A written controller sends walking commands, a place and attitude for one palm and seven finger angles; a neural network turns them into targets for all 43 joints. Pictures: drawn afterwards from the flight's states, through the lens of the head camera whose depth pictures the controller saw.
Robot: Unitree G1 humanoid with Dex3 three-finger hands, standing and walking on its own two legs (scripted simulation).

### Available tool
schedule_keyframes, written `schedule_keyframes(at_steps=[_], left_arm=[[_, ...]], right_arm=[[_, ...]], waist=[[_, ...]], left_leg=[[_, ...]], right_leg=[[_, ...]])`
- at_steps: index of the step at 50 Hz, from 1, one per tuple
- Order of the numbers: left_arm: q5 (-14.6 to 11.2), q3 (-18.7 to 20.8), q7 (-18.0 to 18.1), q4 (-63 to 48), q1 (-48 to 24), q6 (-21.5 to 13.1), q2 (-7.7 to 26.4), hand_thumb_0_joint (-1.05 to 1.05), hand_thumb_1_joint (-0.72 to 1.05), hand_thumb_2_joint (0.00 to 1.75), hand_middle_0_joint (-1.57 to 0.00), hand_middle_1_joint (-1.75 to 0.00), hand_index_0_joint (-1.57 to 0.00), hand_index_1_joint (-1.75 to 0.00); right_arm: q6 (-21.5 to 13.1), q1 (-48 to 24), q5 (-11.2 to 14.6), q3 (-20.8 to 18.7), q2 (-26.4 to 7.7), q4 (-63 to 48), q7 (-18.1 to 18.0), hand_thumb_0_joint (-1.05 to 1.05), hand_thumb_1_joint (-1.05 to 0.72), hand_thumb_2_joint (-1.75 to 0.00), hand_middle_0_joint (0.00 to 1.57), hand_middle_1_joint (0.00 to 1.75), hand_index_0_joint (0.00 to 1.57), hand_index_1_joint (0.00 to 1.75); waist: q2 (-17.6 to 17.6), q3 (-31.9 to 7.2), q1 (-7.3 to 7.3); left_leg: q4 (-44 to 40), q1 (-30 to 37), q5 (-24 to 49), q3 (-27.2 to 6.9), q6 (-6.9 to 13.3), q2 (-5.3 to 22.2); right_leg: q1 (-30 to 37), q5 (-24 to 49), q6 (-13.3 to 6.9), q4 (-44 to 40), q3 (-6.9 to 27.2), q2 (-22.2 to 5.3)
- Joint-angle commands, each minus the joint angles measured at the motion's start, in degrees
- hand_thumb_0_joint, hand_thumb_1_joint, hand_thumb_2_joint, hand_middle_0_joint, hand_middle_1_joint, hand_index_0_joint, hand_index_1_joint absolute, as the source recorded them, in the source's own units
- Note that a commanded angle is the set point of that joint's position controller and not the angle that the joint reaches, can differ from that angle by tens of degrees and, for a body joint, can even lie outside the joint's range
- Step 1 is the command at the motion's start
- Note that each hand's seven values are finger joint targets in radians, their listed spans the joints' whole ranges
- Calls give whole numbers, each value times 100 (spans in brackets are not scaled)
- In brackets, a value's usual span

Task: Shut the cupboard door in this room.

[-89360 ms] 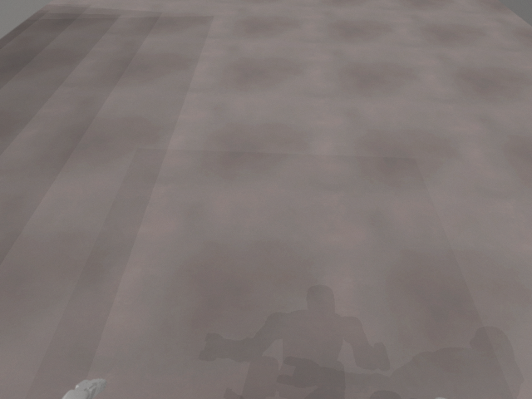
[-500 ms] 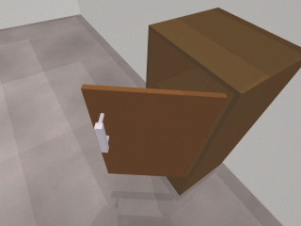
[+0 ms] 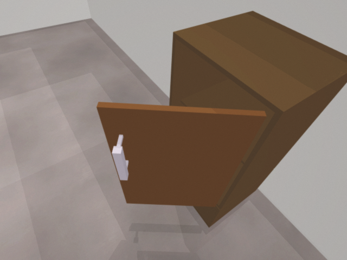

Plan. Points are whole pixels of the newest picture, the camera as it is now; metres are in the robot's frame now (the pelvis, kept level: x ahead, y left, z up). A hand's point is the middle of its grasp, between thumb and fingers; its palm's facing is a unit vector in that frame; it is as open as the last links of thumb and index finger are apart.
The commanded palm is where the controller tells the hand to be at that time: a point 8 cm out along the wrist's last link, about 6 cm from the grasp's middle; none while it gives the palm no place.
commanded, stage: look again from close up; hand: left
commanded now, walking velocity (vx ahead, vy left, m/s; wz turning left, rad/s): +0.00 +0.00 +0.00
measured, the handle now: (122, 158) +0.38 +0.17 -0.04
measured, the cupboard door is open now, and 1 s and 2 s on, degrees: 54 54 54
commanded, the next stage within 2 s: raise the hand and make a fist in 0.58 s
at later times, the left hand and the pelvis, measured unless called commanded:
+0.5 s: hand out of the picture +0.01 +0.16 -0.17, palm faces +0.00 -0.97 -0.24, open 7.4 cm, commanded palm none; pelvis -0.01 -0.02 -0.01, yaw +0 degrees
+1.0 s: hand (120, 245) +0.16 +0.13 -0.05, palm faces +0.04 -1.00 -0.03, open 6.7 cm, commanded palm +0.10 +0.19 -0.07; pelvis -0.05 -0.06 -0.09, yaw +0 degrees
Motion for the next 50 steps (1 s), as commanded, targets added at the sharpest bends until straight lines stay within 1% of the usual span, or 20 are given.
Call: schedule_keyframes(at_steps=[1, 3, 4, 6, 7, 11, 18, 33, 34, 35, 36, 37, 38, 39, 40, 41, 43, 46, 48, 50], left_arm=[[7, 48, 26, -96, 555, -53, 460, 0, 90, 90, -20, -30, -20, -30], [9, 49, 26, -92, 555, -48, 459, 0, 90, 90, -20, -30, -20, -30], [116, -7, 214, -25, 481, -174, 623, 0, 90, 90, -20, -30, -20, -30], [28, 32, 131, -305, 444, -71, 655, 0, 90, 90, -20, -30, -20, -30], [33, 41, 78, -333, 503, -81, 632, 0, 90, 90, -20, -30, -20, -30], [14, 9, 55, -380, 381, -80, 558, 0, 90, 90, -20, -30, -20, -30], [-1, 22, 24, -503, 268, -57, 725, 0, 90, 90, -20, -30, -20, -30], [-11, 25, -3, -438, 157, -86, 842, 0, 90, 90, -20, -30, -20, -30], [74, 76, 208, -300, 466, -184, 806, 0, 90, 90, -20, -30, -20, -30], [-628, 2653, 255, -9653, -4629, -1845, 4266, 0, 90, 90, -20, -30, -20, -30], [-716, 306, 208, -7391, -217, -1337, 1132, 0, 90, 90, -22, -32, -22, -32], [-1090, -147, 243, -7202, 1073, -620, -83, 0, 90, 90, -24, -34, -24, -34], [-919, 89, 339, -6674, 255, -645, 172, 0, 90, 90, -25, -36, -25, -36], [-911, 327, 244, -6384, 93, -882, 154, 0, 90, 90, -27, -38, -27, -38], [-951, 683, 91, -5752, 435, -1237, 341, 0, 90, 90, -29, -40, -29, -40], [-1062, 870, -170, -5203, 1121, -1691, 227, 0, 90, 90, -31, -42, -31, -42], [-1337, 1143, -885, -4705, 1847, -2717, 139, 0, 90, 90, -35, -46, -35, -46], [-1661, 1551, -2110, -4968, 1549, -4146, 603, 0, 90, 90, -40, -52, -40, -52], [-1871, 1771, -2460, -5299, 1504, -4026, 900, 0, 90, 90, -44, -56, -44, -56], [-2113, 1700, -2506, -6112, 906, -3558, 1038, 0, 90, 90, -47, -60, -47, -60]], right_arm=[[-89, 384, -18, -99, -584, -152, -27, 0, -90, -90, 20, 30, 20, 30], [-83, 397, -16, -95, -565, -143, -28, 0, -90, -90, 20, 30, 20, 30], [-86, 186, 16, -103, -966, -525, 55, 0, -90, -90, 20, 30, 20, 30], [-45, 432, -72, -123, -871, -718, 61, 0, -90, -90, 20, 30, 20, 30], [-72, 333, -90, -128, -804, -803, 56, 0, -90, -90, 20, 30, 20, 30], [-23, 313, -40, -152, -803, -958, 36, 0, -90, -90, 20, 30, 20, 30], [-17, 178, -49, -119, -832, -885, 70, 0, -90, -90, 20, 30, 20, 30], [-7, 1, -44, -80, -773, -543, 61, 0, -90, -90, 20, 30, 20, 30], [-21, -226, -10, -140, -955, -850, 94, 0, -90, -90, 20, 30, 20, 30], [-1122, 172, 23, -440, -2061, -2305, -429, 0, -90, -90, 20, 30, 20, 30], [-1537, -212, 275, -168, -1329, -2407, -517, 0, -90, -90, 20, 30, 20, 30], [-1807, -328, 191, -199, -1146, -2454, -342, 0, -90, -90, 20, 30, 20, 30], [-1908, -180, 233, -261, -1124, -2266, -190, 0, -90, -90, 20, 30, 20, 30], [-1902, -178, 131, -416, -1229, -2468, -115, 0, -90, -90, 20, 30, 20, 30], [-1907, -308, 61, -508, -1310, -2605, -66, 0, -90, -90, 20, 30, 20, 30], [-1902, -485, -5, -535, -1267, -2803, -11, 0, -90, -90, 20, 30, 20, 30], [-1912, -693, -27, -615, -1191, -3115, 124, 0, -90, -90, 20, 30, 20, 30], [-1889, -869, -10, -700, -1208, -3578, 257, 0, -90, -90, 20, 30, 20, 30], [-1779, -984, 86, -710, -1250, -4011, 252, 0, -90, -90, 20, 30, 20, 30], [-1695, -1147, 214, -666, -1288, -4492, 141, 0, -90, -90, 20, 30, 20, 30]], waist=[[245, 32, 27], [252, 103, 31], [594, 242, -34], [1036, -159, -47], [1400, -522, 44], [176, -64, -51], [115, 189, -35], [106, -22, 9], [-357, 108, 84], [361, -2394, -724], [2422, -3180, -73], [2366, -2707, -18], [1164, -1141, -370], [707, -343, -419], [-197, -60, -374], [-867, -109, -152], [-1286, -758, 255], [-629, -1499, 404], [129, -1943, 513], [257, -1861, 401]], left_leg=[[-414, 198, 1418, -722, -102, 797], [-425, 137, 1338, -718, -104, 783], [462, -237, 2754, -750, -312, 935], [86, -521, 762, -963, -211, 908], [88, -333, 1112, -1052, -91, 895], [296, -475, 719, -883, -7, 816], [83, -481, 340, -722, -61, 710], [66, -101, 821, -518, -193, 740], [1069, -450, 1241, -482, -307, 903], [1124, 1644, 2261, -425, -98, 547], [753, 1999, 3358, -448, -175, 593], [652, 1496, 3972, -499, -385, 601], [863, 364, 2991, -651, -377, 601], [1087, -441, 1750, -681, -371, 444], [1433, -1250, 745, -648, -346, 346], [1797, -1903, 303, -609, -335, 284], [2587, -2742, 108, -419, -417, 139], [3627, -3833, -396, -299, -468, 60], [3928, -4035, -609, -122, -387, 16], [3974, -4242, -1380, -106, -305, 29]], right_leg=[[-271, 749, -374, -259, 203, -208], [-267, 715, -373, -270, 200, -203], [-546, 1129, -396, -2, 264, -197], [-458, -424, -540, 524, 57, 16], [-359, -123, -575, 665, 19, 63], [-667, 52, -559, 397, 164, -30], [-729, 96, -534, 293, 312, -70], [-509, 919, -525, 51, 393, -188], [-546, 2555, -440, 47, 620, -371], [-640, 3001, -461, 1241, -26, 244], [-1124, 1406, -466, 1625, -339, 494], [-1118, 453, -460, 1624, -473, 537], [-1742, 264, -385, 1449, -418, 470], [-2157, 327, -402, 1204, -513, 501], [-2533, 318, -402, 1272, -584, 482], [-2836, 165, -406, 1619, -589, 500], [-3026, 319, -429, 2435, -313, 431], [-3490, -106, -479, 3349, 272, 324], [-3417, -631, -499, 3350, 683, 221], [-3770, -2377, -490, 2955, 913, 250]])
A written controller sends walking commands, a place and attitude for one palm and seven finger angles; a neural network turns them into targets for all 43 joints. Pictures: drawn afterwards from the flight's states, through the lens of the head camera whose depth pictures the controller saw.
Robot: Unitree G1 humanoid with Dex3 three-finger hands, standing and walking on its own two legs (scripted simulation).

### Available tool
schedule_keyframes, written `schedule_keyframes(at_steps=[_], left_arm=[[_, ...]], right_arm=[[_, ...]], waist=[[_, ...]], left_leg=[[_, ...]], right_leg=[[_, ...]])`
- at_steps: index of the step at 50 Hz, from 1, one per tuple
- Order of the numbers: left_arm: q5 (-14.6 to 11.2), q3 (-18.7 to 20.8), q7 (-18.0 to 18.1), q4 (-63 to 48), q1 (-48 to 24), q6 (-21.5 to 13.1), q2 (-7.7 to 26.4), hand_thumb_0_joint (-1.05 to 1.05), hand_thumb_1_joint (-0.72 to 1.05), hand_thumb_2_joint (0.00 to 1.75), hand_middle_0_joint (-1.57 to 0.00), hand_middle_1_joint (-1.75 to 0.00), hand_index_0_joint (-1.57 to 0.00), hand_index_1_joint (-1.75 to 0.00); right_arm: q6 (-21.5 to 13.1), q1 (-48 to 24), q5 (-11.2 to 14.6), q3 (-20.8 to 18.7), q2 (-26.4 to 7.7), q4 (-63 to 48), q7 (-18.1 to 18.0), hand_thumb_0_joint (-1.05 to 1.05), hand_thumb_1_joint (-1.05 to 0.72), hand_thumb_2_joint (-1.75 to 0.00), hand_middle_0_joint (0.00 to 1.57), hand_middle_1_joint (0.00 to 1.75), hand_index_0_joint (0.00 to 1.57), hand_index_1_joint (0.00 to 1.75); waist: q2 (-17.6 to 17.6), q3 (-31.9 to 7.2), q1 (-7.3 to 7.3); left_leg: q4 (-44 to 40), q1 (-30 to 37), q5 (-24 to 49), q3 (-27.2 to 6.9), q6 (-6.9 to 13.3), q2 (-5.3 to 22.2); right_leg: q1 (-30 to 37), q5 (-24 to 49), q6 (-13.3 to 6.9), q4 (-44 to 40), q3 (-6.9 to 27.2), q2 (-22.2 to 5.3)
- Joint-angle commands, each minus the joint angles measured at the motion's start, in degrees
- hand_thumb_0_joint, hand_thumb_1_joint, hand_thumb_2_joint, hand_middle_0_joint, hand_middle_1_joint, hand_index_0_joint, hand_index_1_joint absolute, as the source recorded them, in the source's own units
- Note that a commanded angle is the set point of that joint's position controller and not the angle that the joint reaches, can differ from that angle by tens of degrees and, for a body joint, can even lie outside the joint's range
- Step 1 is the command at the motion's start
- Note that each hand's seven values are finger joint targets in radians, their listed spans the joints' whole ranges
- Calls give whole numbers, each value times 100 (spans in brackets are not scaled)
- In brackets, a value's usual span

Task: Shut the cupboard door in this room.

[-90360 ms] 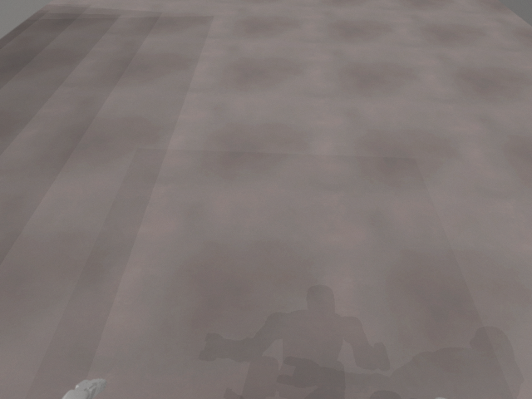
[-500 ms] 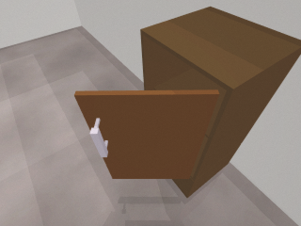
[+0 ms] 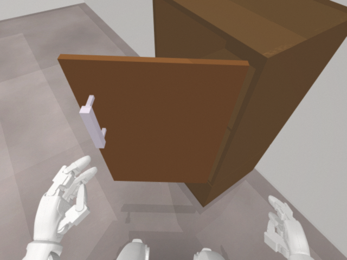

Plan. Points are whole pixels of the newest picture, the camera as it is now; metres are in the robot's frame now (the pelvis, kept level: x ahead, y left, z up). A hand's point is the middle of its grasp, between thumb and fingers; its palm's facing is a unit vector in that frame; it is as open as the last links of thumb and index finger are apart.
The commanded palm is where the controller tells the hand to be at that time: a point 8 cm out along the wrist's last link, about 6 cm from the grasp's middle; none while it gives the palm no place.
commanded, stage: raise the hand and make a fist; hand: left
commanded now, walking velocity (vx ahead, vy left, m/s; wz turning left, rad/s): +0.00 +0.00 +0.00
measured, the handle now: (96, 122) +0.43 +0.23 +0.05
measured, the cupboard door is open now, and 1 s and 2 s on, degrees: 54 54 54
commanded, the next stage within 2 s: bring the fist close to the handle in 1.60 s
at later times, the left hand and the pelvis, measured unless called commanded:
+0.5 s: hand (75, 212) +0.21 +0.21 +0.03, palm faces +0.05 -1.00 -0.03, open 4.2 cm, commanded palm +0.18 +0.26 +0.03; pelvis +0.00 +0.02 -0.02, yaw +0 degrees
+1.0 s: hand (66, 207) +0.22 +0.23 +0.04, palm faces +0.04 -1.00 -0.03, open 3.1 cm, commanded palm +0.19 +0.28 +0.05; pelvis +0.00 +0.04 -0.01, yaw +0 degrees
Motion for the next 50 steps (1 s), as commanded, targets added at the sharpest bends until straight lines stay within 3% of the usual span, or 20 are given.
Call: schedule_keyframes(at_steps=[1, 2, 3, 6, 7, 8, 11, 14, 16, 17, 22, 25, 28, 29, 32, 33, 37, 43, 48, 50], left_arm=[[-486, 527, -343, -1607, 474, 162, 987, 0, 90, 90, -49, -62, -49, -62], [-462, 536, -204, -2088, 99, 208, 1099, 0, 90, 90, -51, -64, -51, -64], [-418, 451, -80, -2549, -78, 209, 1073, 0, 90, 90, -53, -66, -53, -66], [-216, 200, 242, -3402, -382, 76, 1078, 0, 90, 90, -58, -72, -58, -72], [-162, 134, 265, -3473, -549, 71, 1128, 0, 90, 90, -60, -74, -60, -74], [-134, 66, 243, -3259, -382, 124, 1014, 0, 90, 90, -62, -76, -62, -76], [-177, -39, 75, -2770, -48, 508, 890, 0, 90, 90, -68, -82, -68, -82], [-246, 166, 3, -2560, 443, 1096, 954, 0, 90, 90, -73, -88, -73, -88], [-275, 321, 113, -2689, 610, 1339, 999, 0, 90, 90, -77, -92, -77, -92], [-263, 518, 216, -2558, 750, 1429, 1119, 0, 90, 90, -79, -94, -79, -94], [-200, 377, 576, -2828, 777, 1102, 924, 0, 90, 90, -88, -104, -88, -104], [-151, 48, 602, -2857, 679, 844, 722, 0, 90, 90, -93, -110, -93, -110], [-112, 0, 566, -2834, 682, 773, 756, 0, 90, 90, -99, -116, -99, -116], [-102, -54, 547, -2935, 610, 766, 783, 0, 90, 90, -101, -118, -101, -118], [-56, 59, 621, -3197, 675, 793, 943, 0, 90, 90, -106, -124, -106, -124], [-43, -36, 643, -3290, 686, 804, 851, 0, 90, 90, -108, -126, -108, -126], [0, 54, 775, -3288, 697, 905, 950, 0, 90, 90, -115, -134, -115, -134], [34, -128, 752, -3165, 571, 1086, 795, 0, 90, 90, -126, -146, -126, -146], [1, -37, 691, -3157, 323, 1148, 902, 0, 90, 90, -130, -150, -130, -150], [-7, 3, 667, -3184, 276, 1140, 950, 0, 90, 90, -130, -150, -130, -150]], right_arm=[[-161, -473, 155, -136, -631, -1583, -173, 0, -90, -90, 20, 30, 20, 30], [-151, -337, 139, -123, -616, -1556, -241, 0, -90, -90, 20, 30, 20, 30], [-144, -227, 126, -98, -588, -1584, -280, 0, -90, -90, 20, 30, 20, 30], [-199, -6, 84, -27, -560, -1426, -413, 0, -90, -90, 20, 30, 20, 30], [-209, 30, 67, 3, -571, -1338, -466, 0, -90, -90, 20, 30, 20, 30], [-212, 65, 68, 3, -568, -1255, -495, 0, -90, -90, 20, 30, 20, 30], [-176, 46, 103, 48, -587, -1171, -528, 0, -90, -90, 20, 30, 20, 30], [-61, -26, 164, 41, -528, -1256, -547, 0, -90, -90, 20, 30, 20, 30], [11, -60, 158, 47, -466, -1322, -521, 0, -90, -90, 20, 30, 20, 30], [71, -109, 134, 55, -436, -1303, -526, 0, -90, -90, 20, 30, 20, 30], [119, -93, 59, 73, -413, -1298, -458, 0, -90, -90, 20, 30, 20, 30], [107, -11, 36, 99, -487, -1320, -421, 0, -90, -90, 20, 30, 20, 30], [145, 47, 41, 81, -569, -1366, -430, 0, -90, -90, 20, 30, 20, 30], [148, 68, 46, 94, -580, -1379, -419, 0, -90, -90, 20, 30, 20, 30], [192, 108, 37, 87, -611, -1431, -416, 0, -90, -90, 20, 30, 20, 30], [208, 120, 42, 92, -601, -1460, -406, 0, -90, -90, 20, 30, 20, 30], [342, 149, 34, 111, -607, -1508, -397, 0, -90, -90, 20, 30, 20, 30], [480, 188, 28, 182, -614, -1640, -374, 0, -90, -90, 20, 30, 20, 30], [505, 219, 21, 222, -635, -1677, -384, 0, -90, -90, 20, 30, 20, 30], [501, 248, 20, 237, -639, -1679, -380, 0, -90, -90, 20, 30, 20, 30]], waist=[[192, -872, 386], [-26, -1043, 222], [222, -1191, 185], [545, -1184, -37], [402, -1158, -146], [333, -1181, -159], [439, -1113, -111], [261, -1353, 104], [331, -1545, 238], [193, -1511, 313], [240, -1370, 286], [337, -1163, 120], [287, -1145, 105], [496, -1189, 92], [719, -1391, 167], [750, -1431, 143], [736, -1245, 126], [767, -1054, 52], [646, -1108, 31], [755, -1173, 47]], left_leg=[[176, -265, -63, 68, 249, -411], [384, -323, -67, 7, 283, -334], [369, -263, -150, -53, 312, -294], [479, -68, 131, -179, 366, -184], [578, -125, 185, -233, 389, -152], [622, -165, 247, -252, 383, -140], [498, -230, 227, -324, 353, -143], [327, -168, 410, -311, 336, -163], [180, -53, 574, -313, 316, -182], [129, -63, 677, -344, 316, -170], [-74, 170, 796, -409, 290, -155], [-140, 185, 504, -421, 280, -163], [-193, 191, 355, -446, 287, -152], [-246, 260, 314, -467, 277, -155], [-362, 507, 447, -520, 266, -142], [-397, 612, 494, -542, 251, -130], [-505, 626, 423, -591, 234, -118], [-609, 672, 264, -604, 216, -119], [-593, 677, 264, -587, 225, -132], [-590, 751, 399, -582, 215, -127]], right_leg=[[179, -896, 130, -1393, 1173, -78], [72, -903, 207, -1371, 1251, -50], [-15, -1110, 182, -1382, 1204, -12], [-293, -522, 98, -1100, 901, 128], [-390, -340, 118, -1007, 862, 164], [-410, -158, 123, -938, 805, 174], [-410, -87, 102, -861, 599, 223], [-2, 124, 131, -939, 577, 190], [241, 383, 142, -907, 501, 175], [339, 536, 131, -859, 436, 211], [122, 799, 82, -618, 95, 278], [-191, 477, 70, -617, 5, 278], [-259, 323, 48, -605, -19, 301], [-278, 326, 36, -584, -51, 296], [-189, 541, 0, -495, -130, 330], [-211, 605, 2, -466, -181, 328], [-187, 618, -3, -517, -224, 375], [-163, 588, 5, -628, -257, 382], [-40, 595, 8, -707, -221, 389], [-15, 692, -1, -692, -229, 390]])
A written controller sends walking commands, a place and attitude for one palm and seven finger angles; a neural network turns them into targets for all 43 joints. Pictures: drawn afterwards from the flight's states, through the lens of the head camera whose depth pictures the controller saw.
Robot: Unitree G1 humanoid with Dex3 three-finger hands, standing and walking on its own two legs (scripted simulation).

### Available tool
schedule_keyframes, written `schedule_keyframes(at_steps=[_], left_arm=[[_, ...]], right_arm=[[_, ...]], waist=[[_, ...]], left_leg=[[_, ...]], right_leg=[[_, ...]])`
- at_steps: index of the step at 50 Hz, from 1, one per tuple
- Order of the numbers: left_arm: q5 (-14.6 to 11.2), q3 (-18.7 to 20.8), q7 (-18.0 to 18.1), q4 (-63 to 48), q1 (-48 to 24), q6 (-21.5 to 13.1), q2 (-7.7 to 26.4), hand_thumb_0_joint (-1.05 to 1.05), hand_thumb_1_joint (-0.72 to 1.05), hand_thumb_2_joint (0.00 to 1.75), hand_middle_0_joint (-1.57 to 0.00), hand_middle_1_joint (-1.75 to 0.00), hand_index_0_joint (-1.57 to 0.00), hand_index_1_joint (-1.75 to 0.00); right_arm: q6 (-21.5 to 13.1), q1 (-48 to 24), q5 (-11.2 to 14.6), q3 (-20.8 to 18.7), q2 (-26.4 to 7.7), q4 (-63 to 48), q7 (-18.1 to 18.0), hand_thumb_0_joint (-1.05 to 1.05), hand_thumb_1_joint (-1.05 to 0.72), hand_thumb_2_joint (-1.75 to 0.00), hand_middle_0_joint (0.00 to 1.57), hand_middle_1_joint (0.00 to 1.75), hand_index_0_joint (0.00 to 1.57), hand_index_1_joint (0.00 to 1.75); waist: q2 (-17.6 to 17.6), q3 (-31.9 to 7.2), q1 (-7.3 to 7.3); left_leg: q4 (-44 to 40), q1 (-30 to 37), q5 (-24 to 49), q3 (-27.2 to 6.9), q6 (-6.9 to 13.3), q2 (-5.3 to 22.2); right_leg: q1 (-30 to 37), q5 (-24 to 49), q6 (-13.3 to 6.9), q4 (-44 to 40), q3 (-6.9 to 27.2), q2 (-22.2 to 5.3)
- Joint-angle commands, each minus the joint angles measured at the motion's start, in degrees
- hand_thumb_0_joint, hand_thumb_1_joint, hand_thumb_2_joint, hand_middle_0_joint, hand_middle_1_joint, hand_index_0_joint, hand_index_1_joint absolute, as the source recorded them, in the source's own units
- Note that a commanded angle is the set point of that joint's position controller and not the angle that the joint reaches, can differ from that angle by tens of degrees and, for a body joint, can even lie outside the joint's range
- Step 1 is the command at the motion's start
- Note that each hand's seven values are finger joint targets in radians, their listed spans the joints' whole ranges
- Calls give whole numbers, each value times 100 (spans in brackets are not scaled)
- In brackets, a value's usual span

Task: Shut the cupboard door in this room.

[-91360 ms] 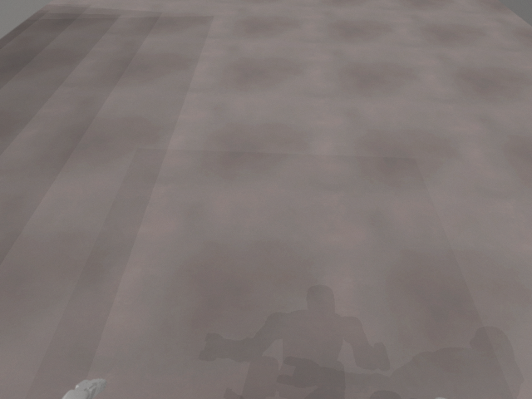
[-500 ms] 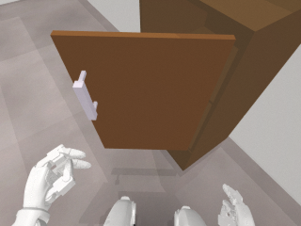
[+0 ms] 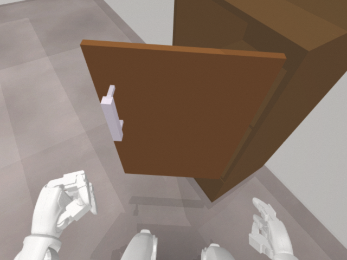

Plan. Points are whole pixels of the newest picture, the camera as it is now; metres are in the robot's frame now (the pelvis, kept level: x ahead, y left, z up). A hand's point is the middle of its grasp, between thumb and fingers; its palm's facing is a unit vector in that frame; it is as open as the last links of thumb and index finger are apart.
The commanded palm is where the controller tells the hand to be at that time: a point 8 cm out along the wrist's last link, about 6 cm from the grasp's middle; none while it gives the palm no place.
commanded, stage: raise the hand and make a fist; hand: left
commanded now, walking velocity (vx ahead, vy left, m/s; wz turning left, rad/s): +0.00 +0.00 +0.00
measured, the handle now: (115, 114) +0.43 +0.19 +0.06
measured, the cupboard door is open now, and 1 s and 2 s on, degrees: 54 54 54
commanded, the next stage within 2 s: bring the fist close to the handle in 0.60 s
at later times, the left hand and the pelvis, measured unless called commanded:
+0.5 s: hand (97, 195) +0.23 +0.17 +0.07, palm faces +0.02 -1.00 -0.04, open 3.1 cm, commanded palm +0.21 +0.22 +0.07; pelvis +0.00 -0.02 +0.00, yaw +0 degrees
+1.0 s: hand (103, 180) +0.26 +0.17 +0.06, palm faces +0.00 -1.00 -0.02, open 3.1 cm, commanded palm +0.24 +0.22 +0.07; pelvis +0.00 -0.02 +0.00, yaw +0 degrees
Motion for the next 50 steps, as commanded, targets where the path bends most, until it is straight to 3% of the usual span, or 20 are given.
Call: schedule_keyframes(at_steps=[1, 7, 14, 16, 17, 21, 22, 31, 35, 37, 39, 42, 43, 45, 50], left_arm=[[-109, 379, -48, -1229, -284, -367, 618, 0, 90, 90, -130, -150, -130, -150], [-174, 540, -86, -1085, -347, -291, 745, 0, 90, 90, -130, -150, -130, -150], [-251, 482, -158, -912, -351, -338, 619, 0, 90, 90, -130, -150, -130, -150], [-235, 457, -162, -931, -387, -372, 627, 0, 90, 90, -130, -150, -130, -150], [-227, 570, -134, -953, -406, -388, 772, 0, 90, 90, -130, -150, -130, -150], [-242, 524, -102, -946, -434, -470, 683, 0, 90, 90, -130, -150, -130, -150], [-223, 618, -82, -905, -378, -482, 804, 0, 90, 90, -130, -150, -130, -150], [-237, 484, -143, -892, -511, -524, 682, 0, 90, 90, -130, -150, -130, -150], [-279, 522, -178, -825, -504, -488, 682, 0, 90, 90, -130, -150, -130, -150], [-251, 643, -166, -843, -899, -523, 873, 0, 90, 90, -130, -150, -130, -150], [-254, 573, -193, -704, -1216, -521, 794, 0, 90, 90, -130, -150, -130, -150], [-304, 682, -244, -562, -1291, -499, 880, 0, 90, 90, -130, -150, -130, -150], [-293, 521, -277, -489, -1336, -454, 722, 0, 90, 90, -130, -150, -130, -150], [-287, 463, -287, -550, -1577, -392, 728, 0, 90, 90, -130, -150, -130, -150], [-214, 504, -175, -272, -1686, -203, 725, 0, 90, 90, -130, -150, -130, -150]], right_arm=[[-284, -55, 4, -397, -861, -813, -82, 0, -90, -90, 20, 30, 20, 30], [-284, -60, 9, -397, -880, -766, -95, 0, -90, -90, 20, 30, 20, 30], [-296, -19, 26, -422, -878, -719, -94, 0, -90, -90, 20, 30, 20, 30], [-294, -36, 34, -425, -881, -725, -87, 0, -90, -90, 20, 30, 20, 30], [-289, -31, 22, -431, -892, -711, -94, 0, -90, -90, 20, 30, 20, 30], [-262, -43, 25, -432, -873, -733, -87, 0, -90, -90, 20, 30, 20, 30], [-257, -48, 21, -445, -880, -705, -98, 0, -90, -90, 20, 30, 20, 30], [-223, -55, 30, -432, -861, -734, -99, 0, -90, -90, 20, 30, 20, 30], [-207, -71, 37, -423, -847, -737, -112, 0, -90, -90, 20, 30, 20, 30], [-218, -59, 20, -416, -871, -658, -145, 0, -90, -90, 20, 30, 20, 30], [-239, -47, 25, -394, -877, -618, -150, 0, -90, -90, 20, 30, 20, 30], [-258, -35, 40, -403, -908, -576, -161, 0, -90, -90, 20, 30, 20, 30], [-261, -53, 47, -394, -899, -600, -158, 0, -90, -90, 20, 30, 20, 30], [-282, -35, 51, -391, -906, -568, -152, 0, -90, -90, 20, 30, 20, 30], [-217, 10, 41, -389, -927, -564, -142, 0, -90, -90, 20, 30, 20, 30]], waist=[[416, -1133, -41], [239, -1178, -23], [55, -1179, -38], [201, -1085, -32], [136, -1131, -10], [107, -1084, -19], [35, -1098, -16], [32, -1064, -48], [-124, -1047, -43], [-65, -1066, -97], [-34, -1050, -157], [-40, -1185, -92], [18, -1192, -108], [174, -1325, -116], [5, -1340, -88]], left_leg=[[-1387, 1474, 761, -307, -84, -125], [-1347, 1407, 920, -253, -59, -147], [-1258, 1326, 1093, -123, -43, -182], [-1284, 1336, 1010, -119, -49, -182], [-1269, 1299, 1061, -130, -36, -184], [-1255, 1245, 931, -78, -36, -196], [-1187, 1188, 955, -54, -20, -197], [-1112, 1102, 896, -5, -11, -215], [-1062, 1000, 877, 3, -6, -219], [-960, 941, 880, 4, 7, -200], [-945, 941, 844, -7, 1, -194], [-971, 982, 882, -18, 7, -190], [-1010, 1049, 901, -10, 5, -195], [-1069, 1204, 979, -33, 3, -195], [-1176, 1269, 1117, -40, -1, -187]], right_leg=[[269, 797, -278, -854, 4, 359], [475, 923, -268, -931, 59, 359], [642, 1121, -231, -1011, 161, 309], [565, 1018, -239, -1020, 166, 311], [635, 1067, -248, -1001, 186, 315], [610, 912, -232, -1066, 242, 291], [667, 929, -227, -1086, 315, 291], [678, 848, -200, -1159, 435, 246], [750, 766, -185, -1231, 530, 226], [678, 746, -186, -1200, 583, 234], [587, 736, -185, -1170, 559, 230], [667, 760, -202, -1178, 565, 249], [655, 830, -198, -1156, 526, 240], [672, 989, -200, -1122, 464, 245], [743, 1224, -189, -1093, 361, 261]])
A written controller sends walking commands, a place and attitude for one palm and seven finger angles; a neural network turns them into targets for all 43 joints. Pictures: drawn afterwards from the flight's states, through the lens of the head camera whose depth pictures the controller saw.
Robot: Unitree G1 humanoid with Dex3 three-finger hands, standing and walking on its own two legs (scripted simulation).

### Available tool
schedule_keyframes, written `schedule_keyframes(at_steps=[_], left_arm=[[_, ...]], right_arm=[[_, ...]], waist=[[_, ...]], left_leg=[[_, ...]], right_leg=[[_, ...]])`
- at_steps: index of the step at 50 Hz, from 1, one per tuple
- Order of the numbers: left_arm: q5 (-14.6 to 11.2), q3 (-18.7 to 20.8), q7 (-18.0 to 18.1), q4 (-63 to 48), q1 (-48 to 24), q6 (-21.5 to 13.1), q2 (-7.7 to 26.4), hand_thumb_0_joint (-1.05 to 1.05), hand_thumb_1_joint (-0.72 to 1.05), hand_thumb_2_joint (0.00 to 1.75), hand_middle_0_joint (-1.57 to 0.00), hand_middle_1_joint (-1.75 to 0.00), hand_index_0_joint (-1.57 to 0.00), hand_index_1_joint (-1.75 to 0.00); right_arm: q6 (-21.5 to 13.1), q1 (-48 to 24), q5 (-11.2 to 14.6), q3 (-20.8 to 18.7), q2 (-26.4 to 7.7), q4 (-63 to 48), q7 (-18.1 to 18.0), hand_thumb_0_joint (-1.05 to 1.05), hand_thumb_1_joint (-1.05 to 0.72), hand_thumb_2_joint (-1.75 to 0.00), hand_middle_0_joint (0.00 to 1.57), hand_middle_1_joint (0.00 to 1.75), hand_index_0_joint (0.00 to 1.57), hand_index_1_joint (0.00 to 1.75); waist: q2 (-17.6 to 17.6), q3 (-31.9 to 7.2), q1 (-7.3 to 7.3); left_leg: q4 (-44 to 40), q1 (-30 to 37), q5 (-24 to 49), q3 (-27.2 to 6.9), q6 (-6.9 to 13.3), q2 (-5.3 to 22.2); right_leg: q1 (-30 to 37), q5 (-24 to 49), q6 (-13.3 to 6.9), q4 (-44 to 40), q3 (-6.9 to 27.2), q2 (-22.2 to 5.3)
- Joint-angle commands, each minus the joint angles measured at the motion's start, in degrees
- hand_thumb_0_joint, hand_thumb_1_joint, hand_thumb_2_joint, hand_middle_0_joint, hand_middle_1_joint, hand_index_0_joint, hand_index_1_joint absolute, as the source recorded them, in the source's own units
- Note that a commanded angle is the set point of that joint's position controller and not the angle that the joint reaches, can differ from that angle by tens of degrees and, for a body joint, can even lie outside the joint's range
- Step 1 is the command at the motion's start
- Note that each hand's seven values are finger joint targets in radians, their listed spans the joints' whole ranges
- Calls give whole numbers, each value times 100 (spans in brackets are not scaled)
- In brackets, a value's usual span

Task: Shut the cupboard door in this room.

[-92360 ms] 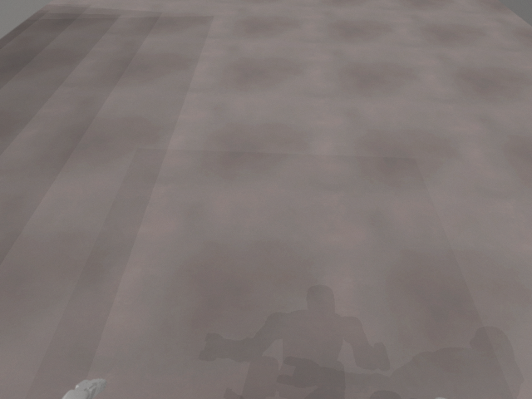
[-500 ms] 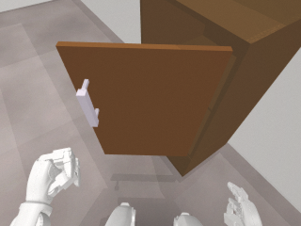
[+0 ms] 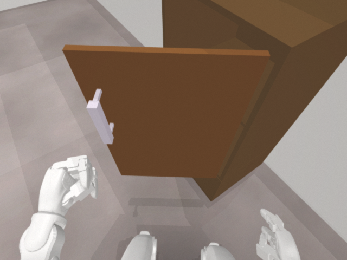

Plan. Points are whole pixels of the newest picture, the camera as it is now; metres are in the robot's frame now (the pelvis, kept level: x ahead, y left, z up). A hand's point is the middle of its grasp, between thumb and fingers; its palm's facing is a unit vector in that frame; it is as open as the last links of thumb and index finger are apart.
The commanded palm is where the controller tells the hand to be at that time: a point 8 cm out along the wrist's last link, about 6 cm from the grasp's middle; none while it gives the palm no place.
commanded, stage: bring the fist close to the handle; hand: left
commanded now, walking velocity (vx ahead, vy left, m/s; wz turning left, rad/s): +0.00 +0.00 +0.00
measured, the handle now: (103, 117) +0.43 +0.20 +0.06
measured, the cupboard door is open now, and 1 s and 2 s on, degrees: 54 54 43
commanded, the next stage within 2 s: push the door shut along its arc in 1.10 s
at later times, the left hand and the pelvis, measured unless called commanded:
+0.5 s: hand (106, 163) +0.31 +0.17 +0.06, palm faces +0.01 -1.00 -0.02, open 3.1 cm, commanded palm +0.29 +0.22 +0.06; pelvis +0.00 +0.01 +0.01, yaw +0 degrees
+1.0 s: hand (108, 153) +0.33 +0.17 +0.06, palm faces +0.02 -1.00 -0.02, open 3.1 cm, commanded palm +0.30 +0.22 +0.06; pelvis +0.00 +0.00 +0.01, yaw -1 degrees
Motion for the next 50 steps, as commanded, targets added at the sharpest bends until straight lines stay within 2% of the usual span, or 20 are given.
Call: schedule_keyframes(at_steps=[1, 2, 7, 10, 12, 14, 17, 20, 22, 23, 25, 28, 30, 32, 36, 38, 40, 43, 45, 50], left_arm=[[-41, 373, 95, -1049, -705, -274, 713, 0, 90, 90, -130, -150, -130, -150], [-39, 463, 127, -941, -598, -256, 785, 0, 90, 90, -130, -150, -130, -150], [84, 360, 249, -883, -1230, -377, 756, 0, 90, 90, -130, -150, -130, -150], [167, 14, 303, -925, -1413, -402, 464, 0, 90, 90, -130, -150, -130, -150], [201, 73, 359, -776, -1240, -370, 529, 0, 90, 90, -130, -150, -130, -150], [254, -145, 398, -816, -1327, -358, 322, 0, 90, 90, -130, -150, -130, -150], [358, 27, 569, -672, -1338, -334, 492, 0, 90, 90, -130, -150, -130, -150], [427, -1, 681, -473, -1854, -373, 435, 0, 90, 90, -130, -150, -130, -150], [477, 68, 752, -488, -2163, -461, 522, 0, 90, 90, -130, -150, -130, -150], [494, -71, 746, -479, -2183, -481, 376, 0, 90, 90, -130, -150, -130, -150], [489, -134, 735, -380, -2254, -502, 315, 0, 90, 90, -130, -150, -130, -150], [485, -72, 690, -136, -2291, -467, 382, 0, 90, 90, -130, -150, -130, -150], [482, -122, 647, 11, -2339, -438, 324, 0, 90, 90, -130, -150, -130, -150], [472, 123, 665, 239, -2606, -416, 571, 0, 90, 90, -130, -150, -130, -150], [421, 257, 636, 402, -3059, -534, 608, 0, 90, 90, -130, -150, -130, -150], [402, 230, 579, 377, -2870, -589, 589, 0, 90, 90, -130, -150, -130, -150], [368, 134, 520, 485, -2825, -598, 495, 0, 90, 90, -130, -150, -130, -150], [346, 267, 459, 585, -2698, -617, 629, 0, 90, 90, -130, -150, -130, -150], [330, 169, 436, 636, -2919, -623, 546, 0, 90, 90, -130, -150, -130, -150], [319, 257, 486, 543, -3137, -738, 621, 0, 90, 90, -130, -150, -130, -150]], right_arm=[[-281, -118, -17, -326, -738, -846, -51, 0, -90, -90, 20, 30, 20, 30], [-259, -99, -29, -323, -749, -853, -46, 0, -90, -90, 20, 30, 20, 30], [-224, -115, -41, -330, -769, -792, -18, 0, -90, -90, 20, 30, 20, 30], [-230, -107, -41, -331, -749, -772, 18, 0, -90, -90, 20, 30, 20, 30], [-207, -47, -48, -353, -778, -762, 31, 0, -90, -90, 20, 30, 20, 30], [-176, -81, -50, -345, -748, -785, 67, 0, -90, -90, 20, 30, 20, 30], [-88, -72, -62, -350, -758, -772, 86, 0, -90, -90, 20, 30, 20, 30], [-30, -127, -72, -321, -731, -723, 101, 0, -90, -90, 20, 30, 20, 30], [-18, -104, -87, -342, -753, -671, 89, 0, -90, -90, 20, 30, 20, 30], [-19, -135, -89, -343, -729, -696, 97, 0, -90, -90, 20, 30, 20, 30], [-11, -114, -79, -336, -722, -651, 116, 0, -90, -90, 20, 30, 20, 30], [27, -71, -80, -345, -740, -607, 121, 0, -90, -90, 20, 30, 20, 30], [60, -74, -64, -342, -726, -606, 135, 0, -90, -90, 20, 30, 20, 30], [96, -35, -72, -337, -754, -540, 107, 0, -90, -90, 20, 30, 20, 30], [121, -60, -69, -353, -746, -486, 90, 0, -90, -90, 20, 30, 20, 30], [120, -72, -69, -361, -734, -520, 104, 0, -90, -90, 20, 30, 20, 30], [128, -55, -52, -354, -735, -511, 121, 0, -90, -90, 20, 30, 20, 30], [149, -33, -46, -373, -758, -507, 110, 0, -90, -90, 20, 30, 20, 30], [150, -32, -30, -375, -762, -483, 110, 0, -90, -90, 20, 30, 20, 30], [129, -51, -50, -386, -776, -456, 87, 0, -90, -90, 20, 30, 20, 30]], waist=[[-64, -1332, -41], [-89, -1282, 6], [24, -1388, -63], [209, -1539, -98], [16, -1554, -70], [50, -1557, -89], [-7, -1447, -46], [-14, -1298, -101], [-91, -1490, -108], [2, -1582, -115], [132, -1599, -112], [-89, -1634, -122], [-27, -1593, -108], [-233, -1475, -135], [-159, -1623, -122], [22, -1817, -45], [-68, -1699, -84], [-194, -1677, -74], [-176, -1494, -142], [-156, -1639, -134]], left_leg=[[-1087, 1182, 1092, -49, 133, -239], [-1099, 1125, 1100, -43, 134, -239], [-1158, 1292, 1096, -75, 126, -223], [-1226, 1560, 1229, -109, 108, -205], [-1261, 1585, 1328, -138, 108, -187], [-1295, 1635, 1342, -117, 104, -199], [-1335, 1586, 1331, -117, 102, -193], [-1368, 1504, 1023, -108, 90, -195], [-1339, 1572, 1098, -124, 103, -187], [-1328, 1663, 1156, -97, 102, -195], [-1350, 1747, 1254, -96, 80, -192], [-1307, 1681, 1385, -50, 104, -206], [-1336, 1673, 1362, -28, 94, -209], [-1298, 1493, 1222, -13, 120, -220], [-1280, 1538, 1259, 29, 112, -224], [-1284, 1638, 1404, 62, 110, -243], [-1321, 1629, 1384, 66, 111, -236], [-1304, 1515, 1387, 96, 128, -235], [-1319, 1497, 1243, 89, 125, -231], [-1299, 1530, 1227, 76, 133, -233]], right_leg=[[697, 1288, -61, -1123, 312, 206], [757, 1280, -73, -1140, 321, 216], [654, 1283, -95, -1071, 253, 220], [584, 1415, -107, -1020, 171, 208], [646, 1500, -110, -1027, 146, 233], [645, 1539, -97, -1029, 128, 211], [662, 1524, -111, -1045, 128, 224], [549, 1251, -106, -1105, 143, 210], [590, 1295, -115, -1074, 158, 223], [595, 1367, -110, -1071, 161, 207], [615, 1469, -125, -1075, 149, 204], [759, 1688, -107, -1110, 196, 205], [761, 1686, -103, -1134, 195, 198], [776, 1586, -88, -1197, 256, 209], [820, 1654, -86, -1198, 303, 187], [961, 1810, -102, -1175, 323, 177], [939, 1809, -90, -1222, 310, 185], [1016, 1854, -69, -1243, 363, 178], [876, 1702, -65, -1288, 354, 176], [876, 1662, -67, -1257, 365, 164]])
